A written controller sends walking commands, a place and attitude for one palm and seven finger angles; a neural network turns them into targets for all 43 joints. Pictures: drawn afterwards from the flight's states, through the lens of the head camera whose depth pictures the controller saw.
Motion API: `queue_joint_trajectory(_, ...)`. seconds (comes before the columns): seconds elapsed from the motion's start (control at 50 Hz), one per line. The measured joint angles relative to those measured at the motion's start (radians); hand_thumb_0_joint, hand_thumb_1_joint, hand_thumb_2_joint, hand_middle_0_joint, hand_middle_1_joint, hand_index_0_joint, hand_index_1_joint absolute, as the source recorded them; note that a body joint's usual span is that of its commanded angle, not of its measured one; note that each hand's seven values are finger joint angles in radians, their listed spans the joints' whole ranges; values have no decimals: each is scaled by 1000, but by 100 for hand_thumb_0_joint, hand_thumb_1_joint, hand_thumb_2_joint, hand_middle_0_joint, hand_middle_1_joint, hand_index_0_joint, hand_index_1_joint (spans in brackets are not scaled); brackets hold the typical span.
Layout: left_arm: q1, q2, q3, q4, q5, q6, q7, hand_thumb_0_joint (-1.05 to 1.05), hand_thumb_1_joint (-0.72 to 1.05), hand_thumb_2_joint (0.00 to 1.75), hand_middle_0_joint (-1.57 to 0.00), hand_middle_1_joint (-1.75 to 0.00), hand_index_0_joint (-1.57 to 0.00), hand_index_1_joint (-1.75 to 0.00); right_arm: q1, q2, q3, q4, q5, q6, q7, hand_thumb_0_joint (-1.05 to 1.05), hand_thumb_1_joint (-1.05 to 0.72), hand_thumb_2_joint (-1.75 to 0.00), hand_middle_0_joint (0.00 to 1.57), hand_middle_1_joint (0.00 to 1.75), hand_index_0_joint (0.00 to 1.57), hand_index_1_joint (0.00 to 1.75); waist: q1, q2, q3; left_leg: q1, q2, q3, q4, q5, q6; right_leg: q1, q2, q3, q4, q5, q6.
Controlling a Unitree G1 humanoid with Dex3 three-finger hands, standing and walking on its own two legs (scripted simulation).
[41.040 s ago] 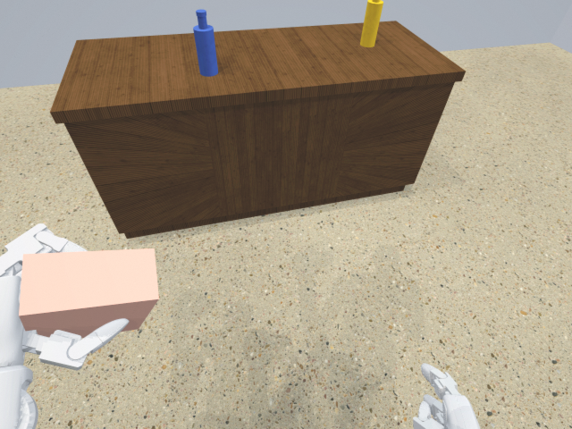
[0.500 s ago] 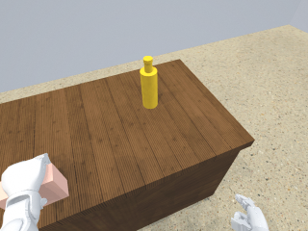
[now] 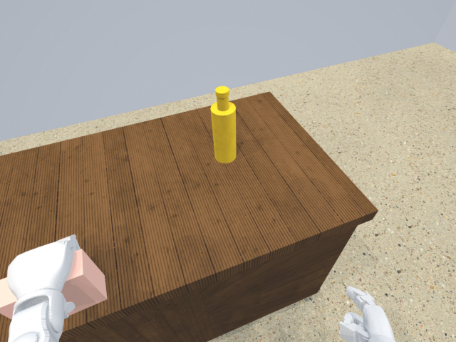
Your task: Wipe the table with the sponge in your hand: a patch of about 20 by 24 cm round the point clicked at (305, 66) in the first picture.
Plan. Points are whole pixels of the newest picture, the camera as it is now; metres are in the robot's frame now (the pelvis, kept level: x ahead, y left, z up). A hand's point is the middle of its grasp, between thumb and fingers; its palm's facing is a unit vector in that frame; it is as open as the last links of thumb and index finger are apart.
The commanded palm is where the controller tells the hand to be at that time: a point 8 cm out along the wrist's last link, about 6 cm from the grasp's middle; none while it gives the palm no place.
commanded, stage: lift the sponge slowly off the table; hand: left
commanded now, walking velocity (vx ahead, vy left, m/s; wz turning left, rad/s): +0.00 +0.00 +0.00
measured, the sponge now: (61, 293) +0.18 +0.34 -0.04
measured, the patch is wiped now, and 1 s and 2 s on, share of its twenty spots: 1.00 1.00 1.00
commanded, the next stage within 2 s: bring the sponge back beside the body in 1.84 s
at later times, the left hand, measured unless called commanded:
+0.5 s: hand (64, 278) +0.19 +0.32 +0.01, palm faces -0.06 -0.10 -0.99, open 9.5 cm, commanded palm +0.17 +0.31 +0.08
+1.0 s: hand (46, 273) +0.19 +0.33 +0.05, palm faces -0.05 -0.10 -0.99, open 9.5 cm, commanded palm +0.17 +0.32 +0.12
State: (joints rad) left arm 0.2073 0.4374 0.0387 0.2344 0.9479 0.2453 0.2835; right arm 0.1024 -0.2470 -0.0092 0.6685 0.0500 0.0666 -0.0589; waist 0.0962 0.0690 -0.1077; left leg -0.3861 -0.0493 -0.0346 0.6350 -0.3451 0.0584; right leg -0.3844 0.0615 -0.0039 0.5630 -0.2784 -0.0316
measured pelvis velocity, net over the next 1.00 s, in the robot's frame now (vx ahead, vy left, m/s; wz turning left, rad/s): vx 0.00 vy -0.01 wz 0.01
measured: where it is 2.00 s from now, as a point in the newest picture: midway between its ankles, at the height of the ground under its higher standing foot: outside the picture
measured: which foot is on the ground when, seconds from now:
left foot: down 0.00-1.00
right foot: down 0.00-1.00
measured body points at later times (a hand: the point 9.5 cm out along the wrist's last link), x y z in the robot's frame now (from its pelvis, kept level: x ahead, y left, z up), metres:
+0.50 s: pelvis +0.00 +0.00 +0.01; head +0.00 -0.02 +0.46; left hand +0.19 +0.32 +0.07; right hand +0.23 -0.21 -0.08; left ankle -0.02 +0.08 -0.73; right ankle +0.00 -0.11 -0.73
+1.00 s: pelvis +0.00 -0.01 +0.01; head +0.00 -0.02 +0.46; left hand +0.19 +0.33 +0.10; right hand +0.24 -0.22 -0.07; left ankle -0.02 +0.08 -0.73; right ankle +0.00 -0.11 -0.73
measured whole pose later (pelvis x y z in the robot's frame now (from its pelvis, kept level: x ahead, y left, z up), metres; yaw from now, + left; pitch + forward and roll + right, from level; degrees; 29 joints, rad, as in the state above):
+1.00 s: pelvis +0.00 -0.01 +0.01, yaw +1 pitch -1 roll -2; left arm 0.21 0.49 0.04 0.05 0.91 0.25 0.12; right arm 0.05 -0.26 0.01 0.69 0.03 0.05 -0.07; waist 0.14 0.08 -0.01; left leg -0.18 -0.05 -0.05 0.48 -0.28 0.05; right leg -0.17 0.06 0.00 0.40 -0.21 -0.04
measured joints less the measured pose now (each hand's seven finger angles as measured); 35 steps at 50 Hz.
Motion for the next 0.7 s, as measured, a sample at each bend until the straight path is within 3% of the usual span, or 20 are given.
queue_joint_trajectory(0.28,44,1,2,-54,-12,-38,-20,1,-46,110,-78,-141,-78,-143,-13,-6,-7,12,-10,-16,-6,1,-91,-90,20,30,20,30,12,1,29,56,3,-2,-34,11,-2,58,2,1,-37,12,-3)
queue_joint_trajectory(0.54,-2,-12,-40,-97,-7,-2,-60,0,-47,110,-79,-139,-80,-141,-45,12,10,19,-12,-15,-5,1,-90,-90,20,30,20,30,26,6,50,118,-1,-4,-85,34,-4,117,-3,2,-80,30,-4)
queue_joint_trajectory(0.7,12,4,-27,-135,-24,49,-97,0,-47,110,-79,-139,-80,-141,-60,9,24,17,-10,4,1,1,-90,-90,20,30,20,30,29,6,62,168,2,-1,-127,48,-6,164,0,8,-119,45,-7)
